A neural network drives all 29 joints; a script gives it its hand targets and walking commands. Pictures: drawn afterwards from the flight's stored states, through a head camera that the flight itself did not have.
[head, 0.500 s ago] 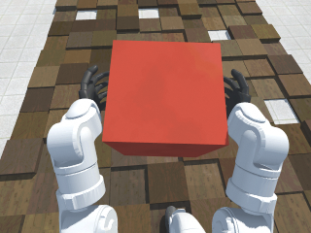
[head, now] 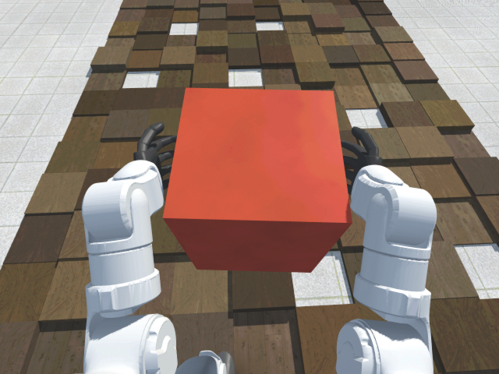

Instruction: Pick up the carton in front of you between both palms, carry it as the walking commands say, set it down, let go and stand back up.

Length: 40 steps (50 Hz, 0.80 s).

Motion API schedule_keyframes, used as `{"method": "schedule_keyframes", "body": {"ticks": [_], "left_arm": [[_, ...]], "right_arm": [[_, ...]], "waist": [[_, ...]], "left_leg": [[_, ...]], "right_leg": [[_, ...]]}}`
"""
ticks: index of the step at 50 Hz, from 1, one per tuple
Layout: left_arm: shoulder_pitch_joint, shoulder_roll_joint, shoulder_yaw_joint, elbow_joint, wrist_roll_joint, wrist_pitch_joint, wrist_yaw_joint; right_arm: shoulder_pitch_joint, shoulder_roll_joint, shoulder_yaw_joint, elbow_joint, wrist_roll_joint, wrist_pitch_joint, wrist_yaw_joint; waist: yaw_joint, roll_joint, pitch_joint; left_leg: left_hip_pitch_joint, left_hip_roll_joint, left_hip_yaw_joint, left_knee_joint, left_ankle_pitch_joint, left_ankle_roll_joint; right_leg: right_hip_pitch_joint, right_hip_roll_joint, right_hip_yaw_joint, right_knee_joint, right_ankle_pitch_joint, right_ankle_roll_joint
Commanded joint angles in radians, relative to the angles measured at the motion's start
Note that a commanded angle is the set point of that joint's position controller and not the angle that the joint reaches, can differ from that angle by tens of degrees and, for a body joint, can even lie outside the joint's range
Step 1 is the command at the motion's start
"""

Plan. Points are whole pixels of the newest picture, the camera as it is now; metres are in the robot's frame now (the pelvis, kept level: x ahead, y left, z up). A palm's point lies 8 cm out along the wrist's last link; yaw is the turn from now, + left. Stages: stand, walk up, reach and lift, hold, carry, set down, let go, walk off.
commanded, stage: carry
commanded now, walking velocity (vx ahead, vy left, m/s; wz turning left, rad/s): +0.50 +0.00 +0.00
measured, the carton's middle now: (256, 191) +0.39 +0.00 +0.07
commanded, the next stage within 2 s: none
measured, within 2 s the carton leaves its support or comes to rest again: neither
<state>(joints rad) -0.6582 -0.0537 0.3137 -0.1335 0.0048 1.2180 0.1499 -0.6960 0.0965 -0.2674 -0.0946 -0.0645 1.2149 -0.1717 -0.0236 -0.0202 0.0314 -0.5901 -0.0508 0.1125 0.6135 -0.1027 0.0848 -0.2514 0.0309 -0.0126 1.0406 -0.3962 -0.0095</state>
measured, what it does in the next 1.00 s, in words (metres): climbs: right foot, then left foot 0.03 m higher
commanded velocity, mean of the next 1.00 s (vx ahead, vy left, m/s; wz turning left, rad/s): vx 0.14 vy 0.00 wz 0.00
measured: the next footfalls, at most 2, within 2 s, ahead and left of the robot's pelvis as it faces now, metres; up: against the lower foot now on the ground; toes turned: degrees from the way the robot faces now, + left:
right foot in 0.22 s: +0.23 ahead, -0.10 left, +0.00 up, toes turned -1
left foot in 0.58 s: +0.55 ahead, +0.05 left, +0.03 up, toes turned +6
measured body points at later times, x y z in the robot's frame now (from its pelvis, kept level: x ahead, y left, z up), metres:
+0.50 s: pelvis +0.30 -0.02 +0.03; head +0.34 -0.02 +0.48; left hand +0.65 +0.18 +0.18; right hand +0.70 -0.12 +0.18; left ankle +0.37 +0.07 -0.64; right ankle +0.20 -0.10 -0.70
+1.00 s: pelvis +0.46 +0.01 +0.05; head +0.51 +0.00 +0.50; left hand +0.82 +0.14 +0.16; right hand +0.82 -0.16 +0.16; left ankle +0.51 +0.05 -0.68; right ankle +0.49 -0.10 -0.68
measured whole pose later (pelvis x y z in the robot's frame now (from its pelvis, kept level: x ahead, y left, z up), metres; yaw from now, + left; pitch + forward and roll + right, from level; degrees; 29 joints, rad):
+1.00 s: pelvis +0.46 +0.01 +0.05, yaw +0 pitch +4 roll -1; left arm -0.49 -0.15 0.26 -0.21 0.12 1.11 0.12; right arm -0.55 0.07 -0.25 -0.11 0.00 1.11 -0.15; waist -0.06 0.03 0.03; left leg -0.40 -0.04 0.13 0.52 -0.19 0.11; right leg -0.36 0.04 -0.01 0.51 -0.20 -0.02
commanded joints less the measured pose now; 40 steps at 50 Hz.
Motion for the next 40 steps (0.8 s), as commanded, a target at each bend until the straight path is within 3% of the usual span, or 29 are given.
{"method": "schedule_keyframes", "body": {"ticks": [1, 2, 3, 4, 6, 8, 9, 10, 12, 13, 14, 15, 16, 17, 18, 20, 21, 23, 25, 27, 28, 29, 30, 31, 32, 33, 35, 39, 40], "left_arm": [[-0.65, -0.874, -0.696, -0.095, -0.251, 0.002, -0.104], [-0.647, -0.881, -0.672, -0.101, -0.231, -0.006, -0.1], [-0.633, -0.863, -0.653, -0.107, -0.207, -0.012, -0.094], [-0.604, -0.849, -0.652, -0.112, -0.185, -0.016, -0.087], [-0.548, -0.812, -0.643, -0.101, -0.151, -0.027, -0.071], [-0.502, -0.771, -0.636, -0.1, -0.124, -0.033, -0.057], [-0.494, -0.75, -0.633, -0.106, -0.119, -0.035, -0.052], [-0.494, -0.731, -0.628, -0.113, -0.115, -0.035, -0.048], [-0.482, -0.698, -0.622, -0.113, -0.117, -0.026, -0.048], [-0.488, -0.684, -0.615, -0.089, -0.107, -0.024, -0.046], [-0.474, -0.685, -0.622, -0.068, -0.111, -0.017, -0.05], [-0.473, -0.683, -0.634, -0.058, -0.132, -0.003, -0.057], [-0.501, -0.696, -0.651, -0.053, -0.16, 0.011, -0.065], [-0.527, -0.718, -0.666, -0.046, -0.187, 0.021, -0.074], [-0.559, -0.75, -0.686, -0.058, -0.225, 0.026, -0.083], [-0.642, -0.819, -0.728, -0.09, -0.307, 0.025, -0.101], [-0.685, -0.844, -0.744, -0.099, -0.341, 0.022, -0.11], [-0.746, -0.882, -0.763, -0.098, -0.394, 0.017, -0.127], [-0.794, -0.908, -0.77, -0.075, -0.427, 0.012, -0.14], [-0.784, -0.925, -0.761, -0.026, -0.436, 0.007, -0.145], [-0.78, -0.93, -0.757, -0.003, -0.431, 0.005, -0.143], [-0.778, -0.932, -0.75, 0.018, -0.419, 0.005, -0.142], [-0.795, -0.951, -0.726, 0.035, -0.406, 0.014, -0.138], [-0.732, -0.941, -0.704, 0.063, -0.384, 0.021, -0.131], [-0.722, -0.966, -0.702, 0.045, -0.363, 0.019, -0.129], [-0.728, -0.994, -0.696, 0.025, -0.341, 0.01, -0.129], [-0.675, -1.017, -0.679, -0.002, -0.278, -0.013, -0.124], [-0.494, -0.97, -0.679, -0.027, -0.145, -0.069, -0.1], [-0.46, -0.956, -0.686, -0.027, -0.125, -0.081, -0.094]], "right_arm": [[-0.585, 0.874, 0.689, -0.116, 0.35, -0.005, 0.116], [-0.676, 0.89, 0.73, -0.175, 0.384, -0.012, 0.123], [-0.709, 0.915, 0.757, -0.197, 0.417, -0.018, 0.13], [-0.723, 0.927, 0.774, -0.217, 0.443, -0.025, 0.135], [-0.723, 0.914, 0.794, -0.24, 0.474, -0.034, 0.14], [-0.69, 0.878, 0.791, -0.239, 0.482, -0.037, 0.139], [-0.687, 0.859, 0.791, -0.241, 0.489, -0.035, 0.14], [-0.682, 0.84, 0.786, -0.233, 0.491, -0.031, 0.14], [-0.644, 0.8, 0.77, -0.201, 0.475, -0.019, 0.135], [-0.656, 0.787, 0.757, -0.185, 0.464, -0.008, 0.134], [-0.653, 0.773, 0.742, -0.166, 0.452, 0.0, 0.132], [-0.65, 0.76, 0.725, -0.141, 0.434, 0.011, 0.128], [-0.631, 0.75, 0.703, -0.106, 0.409, 0.022, 0.121], [-0.604, 0.745, 0.674, -0.066, 0.379, 0.032, 0.114], [-0.575, 0.749, 0.642, -0.036, 0.349, 0.038, 0.108], [-0.552, 0.762, 0.589, 0.003, 0.294, 0.04, 0.1], [-0.55, 0.762, 0.566, 0.017, 0.264, 0.039, 0.095], [-0.531, 0.742, 0.521, 0.043, 0.2, 0.035, 0.082], [-0.507, 0.708, 0.481, 0.064, 0.143, 0.031, 0.07], [-0.502, 0.681, 0.461, 0.075, 0.114, 0.029, 0.066], [-0.497, 0.681, 0.461, 0.079, 0.108, 0.028, 0.068], [-0.495, 0.685, 0.466, 0.072, 0.114, 0.027, 0.072], [-0.492, 0.667, 0.46, 0.096, 0.108, 0.023, 0.07], [-0.439, 0.7, 0.481, 0.121, 0.137, 0.018, 0.073], [-0.466, 0.77, 0.512, 0.079, 0.174, 0.004, 0.084], [-0.54, 0.839, 0.557, 0.017, 0.214, -0.006, 0.099], [-0.641, 0.957, 0.669, -0.094, 0.308, -0.028, 0.129], [-0.645, 1.01, 0.795, -0.192, 0.421, -0.072, 0.17], [-0.635, 1.008, 0.815, -0.194, 0.436, -0.082, 0.178]], "waist": [[-0.082, 0.126, -0.636], [-0.073, 0.113, -0.615], [-0.067, 0.083, -0.598], [-0.058, 0.073, -0.577], [-0.068, 0.094, -0.542], [-0.063, 0.175, -0.576], [-0.038, 0.193, -0.592], [-0.027, 0.169, -0.583], [0.057, 0.095, -0.574], [0.056, -0.03, -0.548], [0.082, -0.141, -0.522], [0.104, -0.233, -0.494], [0.108, -0.174, -0.494], [0.121, -0.108, -0.472], [0.127, -0.077, -0.46], [0.15, -0.106, -0.432], [0.155, -0.108, -0.437], [0.15, -0.083, -0.446], [0.109, -0.073, -0.416], [0.055, -0.095, -0.425], [-0.008, -0.098, -0.483], [-0.039, -0.016, -0.536], [-0.084, 0.189, -0.68], [-0.085, 0.15, -0.797], [-0.067, 0.139, -0.758], [-0.045, 0.081, -0.697], [-0.01, 0.055, -0.649], [-0.018, 0.084, -0.663], [-0.023, 0.098, -0.658]], "left_leg": [[0.848, 0.278, -0.507, -0.136, 0.397, 0.206], [0.812, 0.327, -0.559, -0.157, 0.32, 0.225], [0.759, 0.313, -0.54, -0.179, 0.213, 0.203], [0.709, 0.279, -0.478, -0.188, 0.141, 0.181], [0.656, 0.261, -0.407, -0.205, 0.198, 0.168], [0.588, 0.248, -0.346, -0.18, 0.251, 0.153], [0.518, 0.233, -0.296, -0.162, 0.198, 0.13], [0.456, 0.218, -0.257, -0.144, 0.14, 0.105], [0.273, 0.162, -0.144, 0.015, 0.087, 0.082], [0.15, 0.086, -0.09, 0.074, 0.078, 0.03], [-0.007, 0.051, -0.074, 0.205, -0.152, -0.01], [-0.15, 0.023, -0.067, 0.389, -0.377, -0.037], [-0.212, 0.022, -0.08, 0.508, -0.434, -0.041], [-0.282, 0.035, -0.086, 0.544, -0.42, -0.046], [-0.349, 0.048, -0.087, 0.53, -0.392, -0.051], [-0.477, 0.036, -0.043, 0.526, -0.388, -0.057], [-0.496, 0.03, -0.036, 0.513, -0.368, -0.057], [-0.442, 0.02, -0.018, 0.411, -0.262, -0.054], [-0.183, -0.001, 0.004, 0.147, -0.03, -0.052], [0.283, -0.093, 0.104, -0.057, 0.19, -0.033], [0.528, -0.062, 0.07, -0.119, 0.344, -0.007], [0.702, 0.05, -0.032, -0.167, 0.54, 0.033], [0.991, 0.451, -0.457, -0.07, 1.166, 0.267], [0.959, 0.464, -0.507, -0.073, 1.005, 0.332], [0.868, 0.39, -0.476, -0.107, 0.795, 0.287], [0.798, 0.352, -0.446, -0.146, 0.612, 0.221], [0.69, 0.284, -0.382, -0.189, 0.469, 0.169], [0.716, 0.263, -0.318, -0.194, 0.523, 0.12], [0.689, 0.271, -0.297, -0.21, 0.534, 0.108]], "right_leg": [[-0.415, 0.015, 0.051, 0.378, -0.054, -0.005], [-0.459, 0.002, 0.063, 0.347, -0.087, -0.01], [-0.447, -0.033, 0.096, 0.257, -0.073, -0.019], [-0.409, -0.034, 0.072, 0.129, -0.071, -0.02], [-0.334, 0.0, 0.008, -0.188, -0.207, -0.004], [-0.193, 0.034, -0.059, -0.333, 0.002, 0.001], [-0.087, 0.035, -0.069, -0.436, 0.075, -0.007], [0.006, 0.021, -0.059, -0.523, 0.228, -0.01], [0.265, 0.018, -0.099, -0.649, 0.347, -0.021], [0.377, 0.001, -0.007, -0.658, 0.334, -0.067], [0.487, -0.139, 0.175, -0.699, 0.354, -0.146], [0.543, -0.301, 0.361, -0.682, 0.575, -0.221], [0.57, -0.356, 0.403, -0.632, 0.787, -0.259], [0.599, -0.351, 0.381, -0.591, 0.975, -0.259], [0.635, -0.326, 0.34, -0.569, 1.059, -0.233], [0.717, -0.261, 0.281, -0.538, 1.186, -0.174], [0.731, -0.25, 0.265, -0.53, 1.212, -0.167], [0.671, -0.22, 0.231, -0.536, 1.16, -0.167], [0.43, -0.161, 0.128, -0.559, 1.036, -0.139], [0.103, -0.116, 0.002, -0.494, 1.069, -0.087], [-0.002, -0.114, -0.021, -0.383, 0.996, -0.054], [-0.096, -0.065, -0.055, -0.197, 0.558, -0.021], [-0.354, 0.072, -0.006, 0.239, -0.21, 0.069], [-0.347, 0.031, 0.121, 0.373, -0.161, 0.05], [-0.356, -0.003, 0.113, 0.327, -0.137, 0.025], [-0.355, -0.037, 0.102, 0.236, -0.123, 0.019], [-0.288, -0.035, 0.086, 0.107, -0.074, 0.008], [-0.22, -0.009, 0.056, -0.189, -0.057, 0.017], [-0.168, 0.011, 0.026, -0.296, -0.11, 0.022]]}}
